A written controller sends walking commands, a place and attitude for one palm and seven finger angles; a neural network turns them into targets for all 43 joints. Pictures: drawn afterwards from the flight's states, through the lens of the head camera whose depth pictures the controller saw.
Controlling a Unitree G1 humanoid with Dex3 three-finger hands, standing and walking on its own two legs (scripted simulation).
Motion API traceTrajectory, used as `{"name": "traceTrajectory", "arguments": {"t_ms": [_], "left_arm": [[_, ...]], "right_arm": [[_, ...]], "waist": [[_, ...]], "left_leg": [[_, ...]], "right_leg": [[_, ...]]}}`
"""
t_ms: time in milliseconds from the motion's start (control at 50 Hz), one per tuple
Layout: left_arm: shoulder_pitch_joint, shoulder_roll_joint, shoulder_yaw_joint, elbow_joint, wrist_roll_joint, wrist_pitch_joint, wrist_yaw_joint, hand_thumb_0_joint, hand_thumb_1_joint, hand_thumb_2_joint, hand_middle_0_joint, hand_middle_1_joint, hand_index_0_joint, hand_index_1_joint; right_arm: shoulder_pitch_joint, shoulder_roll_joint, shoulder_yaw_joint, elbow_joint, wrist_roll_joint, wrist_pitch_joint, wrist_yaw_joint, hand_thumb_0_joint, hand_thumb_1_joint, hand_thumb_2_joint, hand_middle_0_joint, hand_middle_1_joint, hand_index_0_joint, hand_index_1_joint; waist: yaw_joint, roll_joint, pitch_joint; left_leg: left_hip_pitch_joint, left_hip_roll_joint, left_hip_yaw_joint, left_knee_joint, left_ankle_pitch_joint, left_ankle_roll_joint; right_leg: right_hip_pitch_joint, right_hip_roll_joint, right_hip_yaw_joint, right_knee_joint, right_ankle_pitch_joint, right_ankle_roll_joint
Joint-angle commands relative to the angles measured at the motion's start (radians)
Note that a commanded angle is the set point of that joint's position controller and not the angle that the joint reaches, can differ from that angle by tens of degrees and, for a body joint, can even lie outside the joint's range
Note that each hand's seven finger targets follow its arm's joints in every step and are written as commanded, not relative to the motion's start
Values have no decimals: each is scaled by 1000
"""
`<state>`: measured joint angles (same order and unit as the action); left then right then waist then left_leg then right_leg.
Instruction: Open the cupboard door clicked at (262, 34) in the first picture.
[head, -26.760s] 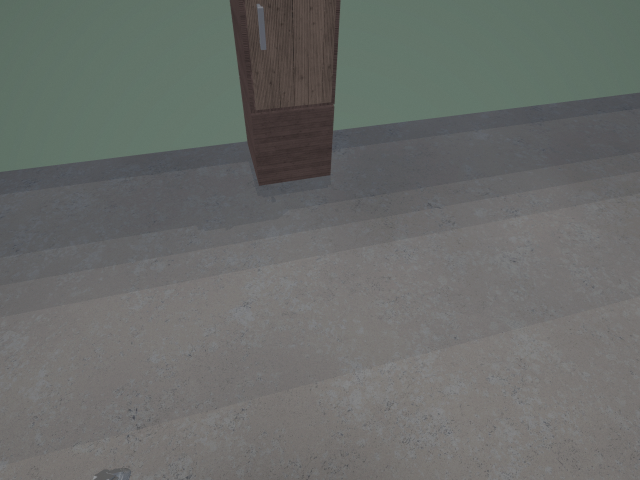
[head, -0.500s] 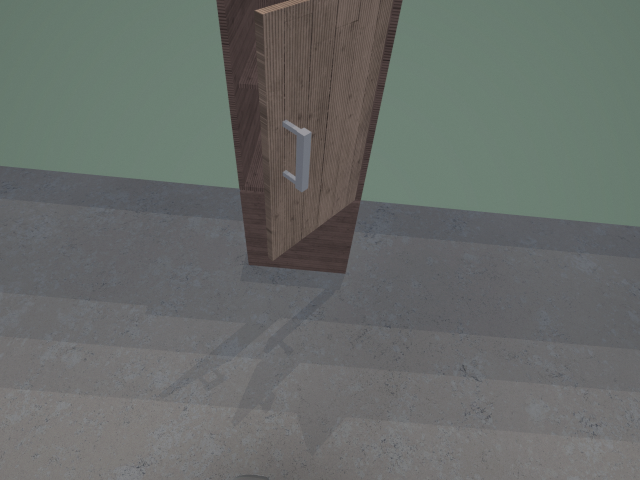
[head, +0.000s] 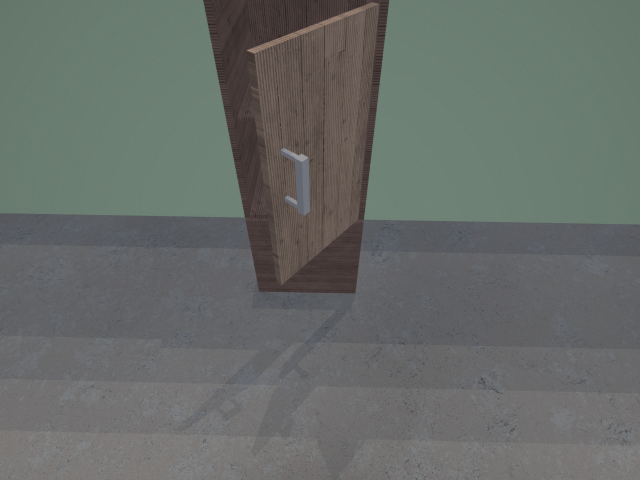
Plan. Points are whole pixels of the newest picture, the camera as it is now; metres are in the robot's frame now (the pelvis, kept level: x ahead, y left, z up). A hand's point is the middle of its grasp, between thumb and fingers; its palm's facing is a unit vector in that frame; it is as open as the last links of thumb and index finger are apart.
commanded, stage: let the arm hang, fingers relaxed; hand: left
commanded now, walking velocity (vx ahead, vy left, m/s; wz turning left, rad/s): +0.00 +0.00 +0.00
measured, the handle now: (295, 182) +0.67 +0.09 -0.02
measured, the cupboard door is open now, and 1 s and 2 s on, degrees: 50 50 50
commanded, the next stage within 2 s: look to check the result in 0.18 s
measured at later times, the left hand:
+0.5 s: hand out of the picture -0.01 +0.15 -0.17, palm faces +0.04 -0.98 -0.19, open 7.4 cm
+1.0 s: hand out of the picture +0.02 +0.14 -0.18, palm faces +0.03 -0.98 -0.18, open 7.4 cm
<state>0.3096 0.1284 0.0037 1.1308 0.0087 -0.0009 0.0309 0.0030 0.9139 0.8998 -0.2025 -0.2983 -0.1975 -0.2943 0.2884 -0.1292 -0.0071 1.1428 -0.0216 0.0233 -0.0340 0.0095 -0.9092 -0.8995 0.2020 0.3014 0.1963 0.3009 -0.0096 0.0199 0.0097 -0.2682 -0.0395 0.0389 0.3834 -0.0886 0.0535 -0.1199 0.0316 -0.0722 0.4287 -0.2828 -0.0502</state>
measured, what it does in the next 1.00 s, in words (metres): stands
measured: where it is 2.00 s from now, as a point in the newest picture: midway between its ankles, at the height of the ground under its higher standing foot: outside the picture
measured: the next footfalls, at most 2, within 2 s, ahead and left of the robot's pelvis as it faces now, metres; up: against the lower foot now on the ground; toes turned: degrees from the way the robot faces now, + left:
right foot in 1.56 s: +0.02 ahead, -0.18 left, +0.00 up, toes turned -21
left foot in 1.92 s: +0.12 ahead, +0.03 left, +0.00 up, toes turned -31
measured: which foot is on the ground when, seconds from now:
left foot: down 0.00-1.00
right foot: down 0.00-1.00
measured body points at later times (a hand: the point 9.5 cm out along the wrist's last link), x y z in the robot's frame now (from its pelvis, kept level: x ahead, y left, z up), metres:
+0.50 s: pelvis +0.02 -0.01 +0.00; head +0.04 -0.02 +0.45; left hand -0.02 +0.20 -0.16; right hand +0.01 -0.22 -0.17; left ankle +0.08 +0.08 -0.74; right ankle -0.03 -0.08 -0.74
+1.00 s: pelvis +0.04 -0.02 +0.00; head +0.05 -0.03 +0.45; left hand +0.02 +0.19 -0.16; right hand +0.03 -0.24 -0.17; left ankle +0.08 +0.08 -0.74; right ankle -0.03 -0.08 -0.74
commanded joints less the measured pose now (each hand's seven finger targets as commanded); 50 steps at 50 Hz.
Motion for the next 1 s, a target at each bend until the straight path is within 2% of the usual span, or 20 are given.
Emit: {"name": "traceTrajectory", "arguments": {"t_ms": [0, 160, 200, 260, 460, 520, 540, 720, 860, 940, 980], "left_arm": [[109, 104, 22, -2, 0, -11, 10, 0, 900, 900, -200, -300, -200, -300], [98, 92, 16, 3, -3, -15, 14, 0, 900, 900, -200, -300, -200, -300], [101, 91, 16, 7, -4, -16, 14, 0, 900, 900, -200, -300, -200, -300], [106, 88, 14, 11, -5, -16, 15, 0, 900, 900, -200, -300, -200, -300], [109, 88, 12, 14, -7, -18, 19, 0, 900, 900, -200, -300, -200, -300], [120, 91, 14, 16, -7, -19, 20, 0, 900, 900, -200, -300, -200, -300], [116, 87, 11, 17, -6, -17, 21, 0, 900, 900, -200, -300, -200, -300], [115, 96, 14, 13, -6, -20, 22, 0, 900, 900, -200, -300, -200, -300], [104, 96, 15, 10, -7, -17, 22, 0, 900, 900, -200, -300, -200, -300], [94, 113, 36, -6, -2, 2, 20, 0, 900, 900, -200, -300, -200, -300], [84, 127, 52, -25, 2, 11, 17, 0, 900, 900, -200, -300, -200, -300]], "right_arm": [[62, -92, -12, -24, -1, -23, -5, 0, -900, -900, 200, 300, 200, 300], [62, -81, -6, -11, 1, -24, -8, 0, -900, -900, 200, 300, 200, 300], [59, -82, -6, -12, 2, -25, -9, 0, -900, -900, 200, 300, 200, 300], [59, -83, -5, -9, 3, -25, -10, 0, -900, -900, 200, 300, 200, 300], [56, -84, -4, 0, 6, -26, -13, 0, -900, -900, 200, 300, 200, 300], [50, -91, -5, -1, 7, -25, -14, 0, -900, -900, 200, 300, 200, 300], [46, -87, -3, 1, 6, -25, -14, 0, -900, -900, 200, 300, 200, 300], [38, -98, -3, 0, 7, -27, -16, 0, -900, -900, 200, 300, 200, 300], [37, -94, 1, 4, 6, -26, -17, 0, -900, -900, 200, 300, 200, 300], [43, -100, -16, -5, 4, -9, -25, 0, -900, -900, 200, 300, 200, 300], [36, -116, -29, -21, 3, -3, -29, 0, -900, -900, 200, 300, 200, 300]], "waist": [[6, -13, 87], [0, 3, 111], [0, 20, 98], [0, -14, 87], [-1, -16, 74], [5, -31, 79], [2, -19, 92], [5, -34, 80], [3, -8, 87], [0, -25, 105], [-1, -43, 86]], "left_leg": [[39, 131, -167, -92, -124, 0], [66, 130, -146, -60, -42, -3], [78, 130, -145, -55, -30, -4], [91, 131, -140, -44, -5, -2], [108, 133, -128, -18, 55, 0], [113, 134, -124, -12, 58, 1], [109, 133, -123, -14, 57, 0], [118, 133, -116, -4, 82, 0], [113, 133, -112, -6, 81, -4], [93, 148, -68, 53, 40, -14], [77, 157, -43, 88, 25, -19]], "right_leg": [[-110, -127, 125, -125, -29, -18], [-115, -134, 128, -141, 16, -14], [-106, -134, 130, -142, 29, -13], [-93, -136, 125, -143, 53, -12], [-64, -140, 123, -141, 126, -4], [-65, -138, 121, -147, 130, 0], [-70, -140, 125, -146, 138, 0], [-45, -141, 126, -147, 196, 10], [-33, -144, 129, -149, 213, 13], [-65, -145, 163, -117, 265, 5], [-59, -152, 188, -87, 318, -9]]}}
